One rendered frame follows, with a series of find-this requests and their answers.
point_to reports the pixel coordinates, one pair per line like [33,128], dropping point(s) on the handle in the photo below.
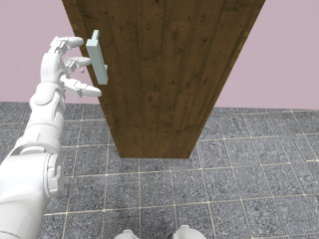
[96,57]

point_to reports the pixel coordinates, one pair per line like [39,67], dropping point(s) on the robot left upper arm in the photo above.
[27,184]

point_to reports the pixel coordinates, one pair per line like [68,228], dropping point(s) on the cupboard door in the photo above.
[166,58]

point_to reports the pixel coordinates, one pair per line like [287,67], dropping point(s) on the left robot forearm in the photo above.
[45,127]

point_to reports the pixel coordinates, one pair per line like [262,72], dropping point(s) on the right robot shin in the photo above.
[183,226]

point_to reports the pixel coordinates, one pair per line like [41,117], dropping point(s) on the robot left hand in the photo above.
[54,69]

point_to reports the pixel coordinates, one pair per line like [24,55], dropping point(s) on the robot shin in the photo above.
[183,226]
[128,231]

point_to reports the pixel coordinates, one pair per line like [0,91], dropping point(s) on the left robot shin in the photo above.
[128,231]

